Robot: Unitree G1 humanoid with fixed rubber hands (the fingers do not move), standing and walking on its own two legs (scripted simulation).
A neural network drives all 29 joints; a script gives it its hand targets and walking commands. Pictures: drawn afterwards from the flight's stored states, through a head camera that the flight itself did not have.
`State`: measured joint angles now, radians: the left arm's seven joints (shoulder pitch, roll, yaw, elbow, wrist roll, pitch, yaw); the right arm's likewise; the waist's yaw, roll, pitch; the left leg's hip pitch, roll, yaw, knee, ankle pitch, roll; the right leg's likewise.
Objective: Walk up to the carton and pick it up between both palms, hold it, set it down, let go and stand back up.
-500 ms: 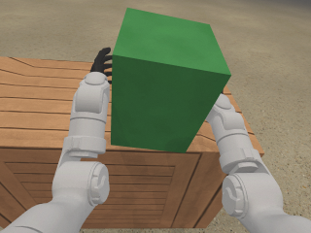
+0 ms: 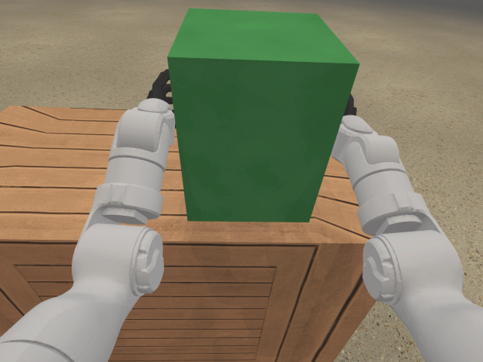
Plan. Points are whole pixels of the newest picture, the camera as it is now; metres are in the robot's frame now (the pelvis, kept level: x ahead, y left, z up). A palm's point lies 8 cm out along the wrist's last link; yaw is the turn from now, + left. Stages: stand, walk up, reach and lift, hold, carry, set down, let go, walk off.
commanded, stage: reach and lift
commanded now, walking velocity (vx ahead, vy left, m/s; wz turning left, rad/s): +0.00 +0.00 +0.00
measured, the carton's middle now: (251, 119) +0.40 +0.00 +0.26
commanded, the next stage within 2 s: hold in 0.28 s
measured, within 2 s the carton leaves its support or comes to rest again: neither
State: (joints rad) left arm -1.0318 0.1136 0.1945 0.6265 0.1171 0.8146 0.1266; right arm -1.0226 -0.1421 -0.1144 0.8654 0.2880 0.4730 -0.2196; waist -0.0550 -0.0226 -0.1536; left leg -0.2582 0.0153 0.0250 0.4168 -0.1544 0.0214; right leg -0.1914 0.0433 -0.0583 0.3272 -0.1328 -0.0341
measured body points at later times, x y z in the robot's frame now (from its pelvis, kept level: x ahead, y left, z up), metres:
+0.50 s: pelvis +0.02 +0.00 +0.00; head -0.05 +0.02 +0.44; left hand +0.41 +0.15 +0.26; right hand +0.42 -0.14 +0.26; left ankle +0.04 +0.10 -0.74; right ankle +0.03 -0.10 -0.74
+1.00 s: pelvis +0.00 +0.00 +0.00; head -0.08 +0.01 +0.44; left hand +0.39 +0.15 +0.30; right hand +0.40 -0.14 +0.29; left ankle +0.04 +0.10 -0.74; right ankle +0.03 -0.10 -0.74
